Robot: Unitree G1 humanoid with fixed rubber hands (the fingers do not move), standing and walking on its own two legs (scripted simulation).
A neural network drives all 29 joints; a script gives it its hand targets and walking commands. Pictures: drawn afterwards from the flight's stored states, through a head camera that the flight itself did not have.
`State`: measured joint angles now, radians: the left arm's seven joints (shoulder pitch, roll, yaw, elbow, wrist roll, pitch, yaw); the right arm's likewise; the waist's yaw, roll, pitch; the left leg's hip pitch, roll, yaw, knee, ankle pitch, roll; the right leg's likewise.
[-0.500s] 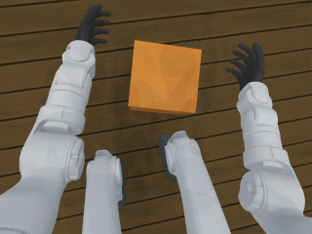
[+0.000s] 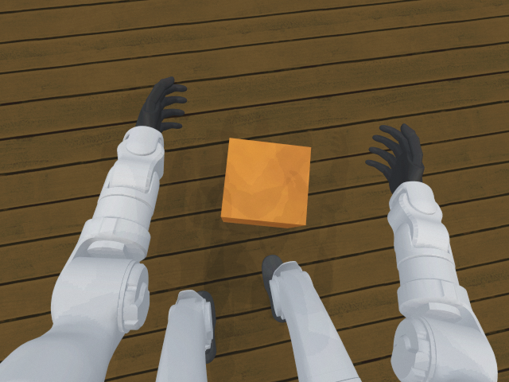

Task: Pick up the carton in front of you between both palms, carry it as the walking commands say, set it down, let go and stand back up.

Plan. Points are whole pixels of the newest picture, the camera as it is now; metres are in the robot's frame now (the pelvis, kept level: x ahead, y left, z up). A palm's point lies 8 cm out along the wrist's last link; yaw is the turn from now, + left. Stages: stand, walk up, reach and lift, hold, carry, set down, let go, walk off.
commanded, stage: let go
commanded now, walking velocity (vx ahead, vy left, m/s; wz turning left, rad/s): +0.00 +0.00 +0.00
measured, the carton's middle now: (262, 188) +0.44 -0.12 -0.51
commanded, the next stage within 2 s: stand in 1.26 s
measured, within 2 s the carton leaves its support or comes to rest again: neither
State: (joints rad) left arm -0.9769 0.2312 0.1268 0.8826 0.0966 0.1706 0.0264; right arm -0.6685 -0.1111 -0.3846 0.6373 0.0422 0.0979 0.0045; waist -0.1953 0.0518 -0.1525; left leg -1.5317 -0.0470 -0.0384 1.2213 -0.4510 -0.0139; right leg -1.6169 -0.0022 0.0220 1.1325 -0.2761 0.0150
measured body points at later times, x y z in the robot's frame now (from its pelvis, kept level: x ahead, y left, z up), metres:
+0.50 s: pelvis +0.07 -0.02 +0.11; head +0.20 -0.01 +0.54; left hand +0.36 +0.16 +0.01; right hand +0.26 -0.26 +0.03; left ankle +0.03 +0.12 -0.60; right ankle +0.10 -0.12 -0.60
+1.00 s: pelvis +0.09 +0.02 +0.14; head +0.11 +0.02 +0.59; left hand +0.27 +0.25 +0.06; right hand +0.26 -0.22 +0.06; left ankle +0.03 +0.12 -0.60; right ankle +0.10 -0.12 -0.60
